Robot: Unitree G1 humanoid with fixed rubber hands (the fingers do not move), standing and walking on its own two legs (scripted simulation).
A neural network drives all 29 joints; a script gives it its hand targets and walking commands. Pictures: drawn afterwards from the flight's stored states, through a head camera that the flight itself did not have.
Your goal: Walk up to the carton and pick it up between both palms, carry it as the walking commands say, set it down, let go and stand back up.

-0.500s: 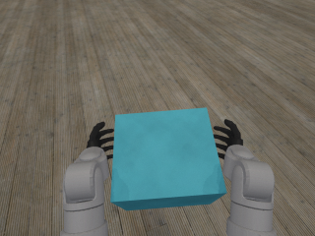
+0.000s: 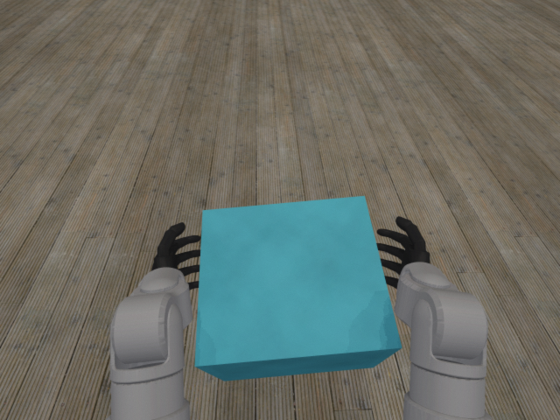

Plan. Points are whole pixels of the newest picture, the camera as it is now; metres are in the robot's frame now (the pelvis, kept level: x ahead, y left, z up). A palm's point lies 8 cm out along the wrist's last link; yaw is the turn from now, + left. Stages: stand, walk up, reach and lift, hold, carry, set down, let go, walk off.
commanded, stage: carry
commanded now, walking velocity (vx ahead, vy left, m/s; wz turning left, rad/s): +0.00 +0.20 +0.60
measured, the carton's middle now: (291, 292) +0.30 +0.01 +0.02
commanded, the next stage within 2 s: none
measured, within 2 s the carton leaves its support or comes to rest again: neither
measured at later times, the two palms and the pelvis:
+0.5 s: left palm out of the picture +0.12 +0.42 +0.10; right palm (187, 290) +0.24 +0.14 +0.12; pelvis -0.07 +0.18 +0.00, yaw +18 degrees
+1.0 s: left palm out of the picture -0.06 +0.60 +0.10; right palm out of the picture +0.13 +0.36 +0.12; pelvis -0.18 +0.32 +0.00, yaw +38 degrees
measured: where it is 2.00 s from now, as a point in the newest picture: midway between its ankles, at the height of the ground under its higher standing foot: outside the picture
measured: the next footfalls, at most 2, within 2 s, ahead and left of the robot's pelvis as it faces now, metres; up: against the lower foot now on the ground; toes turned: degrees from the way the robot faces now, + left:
right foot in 0.08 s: +0.06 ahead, -0.08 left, +0.00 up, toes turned +0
left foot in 0.38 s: +0.00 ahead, +0.30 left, +0.00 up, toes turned +16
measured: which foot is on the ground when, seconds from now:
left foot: down 0.00-0.10, up 0.12-0.36, down 0.38-0.70, up 0.72-0.96, down 0.98-1.00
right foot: up 0.00-0.06, down 0.08-0.38, up 0.40-0.66, down 0.68-0.98, up 1.00-1.00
